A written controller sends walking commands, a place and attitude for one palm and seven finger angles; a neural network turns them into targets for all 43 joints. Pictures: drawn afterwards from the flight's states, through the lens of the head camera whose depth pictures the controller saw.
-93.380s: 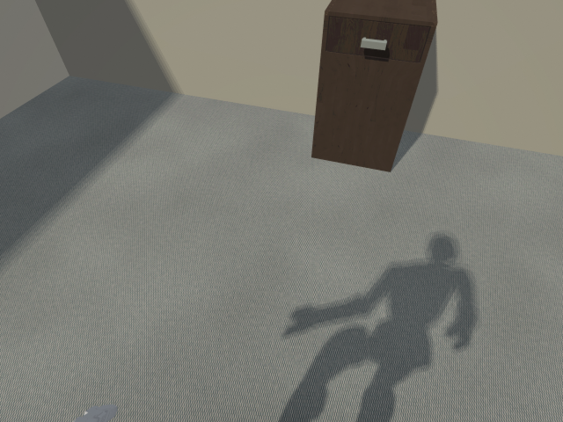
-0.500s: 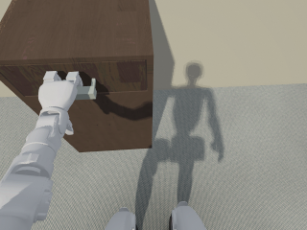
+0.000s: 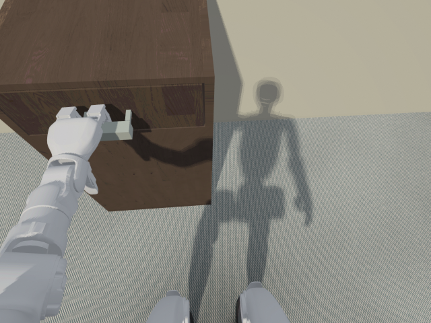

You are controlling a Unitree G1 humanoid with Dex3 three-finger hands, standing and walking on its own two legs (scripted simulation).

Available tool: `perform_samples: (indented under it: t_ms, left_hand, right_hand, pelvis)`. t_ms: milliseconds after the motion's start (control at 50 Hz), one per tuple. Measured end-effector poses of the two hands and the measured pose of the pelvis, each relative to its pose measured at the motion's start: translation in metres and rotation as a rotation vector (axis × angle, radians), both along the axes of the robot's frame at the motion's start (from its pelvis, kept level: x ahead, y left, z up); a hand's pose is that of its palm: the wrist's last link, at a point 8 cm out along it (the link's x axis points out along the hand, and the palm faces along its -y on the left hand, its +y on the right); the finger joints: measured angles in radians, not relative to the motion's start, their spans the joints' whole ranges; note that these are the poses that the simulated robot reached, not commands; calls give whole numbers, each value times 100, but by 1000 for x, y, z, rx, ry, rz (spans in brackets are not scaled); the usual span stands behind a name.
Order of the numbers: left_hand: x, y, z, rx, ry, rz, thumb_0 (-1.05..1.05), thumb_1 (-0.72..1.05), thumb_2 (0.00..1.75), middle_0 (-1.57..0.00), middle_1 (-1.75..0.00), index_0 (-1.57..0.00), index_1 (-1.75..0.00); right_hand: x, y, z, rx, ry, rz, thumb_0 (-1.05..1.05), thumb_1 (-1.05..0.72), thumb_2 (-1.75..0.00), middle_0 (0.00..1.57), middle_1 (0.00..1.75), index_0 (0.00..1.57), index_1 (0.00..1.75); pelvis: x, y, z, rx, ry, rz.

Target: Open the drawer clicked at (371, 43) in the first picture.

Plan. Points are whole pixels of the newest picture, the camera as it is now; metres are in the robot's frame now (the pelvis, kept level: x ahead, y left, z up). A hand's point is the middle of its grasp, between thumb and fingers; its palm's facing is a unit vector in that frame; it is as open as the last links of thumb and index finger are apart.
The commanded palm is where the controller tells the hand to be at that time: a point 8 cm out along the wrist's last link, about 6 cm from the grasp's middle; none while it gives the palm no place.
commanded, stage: lift the fingers back up to retry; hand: left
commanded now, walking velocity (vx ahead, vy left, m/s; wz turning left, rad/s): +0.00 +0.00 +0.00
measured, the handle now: (106, 123) +0.51 +0.22 -0.01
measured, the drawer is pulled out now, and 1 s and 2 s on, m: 0.00 0.00 0.00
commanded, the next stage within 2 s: re-aim the fingers above the handle in 0.56 s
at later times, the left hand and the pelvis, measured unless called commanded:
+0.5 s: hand (84, 127) +0.46 +0.23 +0.06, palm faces -0.03 -0.05 -1.00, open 13.7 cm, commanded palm +0.42 +0.23 +0.10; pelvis +0.04 +0.00 +0.04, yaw +0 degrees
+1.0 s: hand (87, 126) +0.45 +0.22 +0.06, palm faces -0.03 +0.00 -1.00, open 13.8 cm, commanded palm +0.42 +0.23 +0.10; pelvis +0.03 -0.02 +0.04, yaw +0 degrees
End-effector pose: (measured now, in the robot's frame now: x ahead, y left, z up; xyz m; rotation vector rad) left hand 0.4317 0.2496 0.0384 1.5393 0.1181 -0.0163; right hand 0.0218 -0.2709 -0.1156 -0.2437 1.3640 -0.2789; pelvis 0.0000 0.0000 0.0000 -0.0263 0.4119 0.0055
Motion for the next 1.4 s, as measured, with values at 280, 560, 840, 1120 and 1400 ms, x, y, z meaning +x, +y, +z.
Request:
perform_samples:
  t_ms: [280,560,840,1120,1400]
  left_hand:
    - [16,-6,45,-2,-23,32,0,-48,30,-32,-120,-36,-122]
    - [-4,-12,68,-2,-34,32,0,-48,30,-32,-120,-32,-120]
    - [-6,-42,71,-9,-80,-72,0,-49,30,-32,-120,-32,-120]
    - [-14,-13,64,27,47,75,0,-48,30,-32,-120,-32,-120]
    - [-1,-14,71,23,-123,20,0,-49,30,-32,-120,-32,-120]
  right_hand:
    - [46,12,26,45,-66,-13,1,-91,-90,21,30,20,30]
    - [96,12,40,89,-176,27,1,-91,-90,21,30,20,30]
    - [93,-7,36,50,-171,58,1,-91,-90,20,30,20,30]
    - [48,-12,34,62,-110,-22,1,-91,-90,20,30,20,30]
    - [50,-13,31,24,-126,9,1,-91,-90,20,30,20,30]
  pelvis:
    - [31,7,30,-5,-73,-1]
    - [42,-1,45,11,-138,-7]
    - [31,-12,41,20,-139,21]
    - [27,-18,45,28,-144,-12]
    - [14,-10,34,20,-111,3]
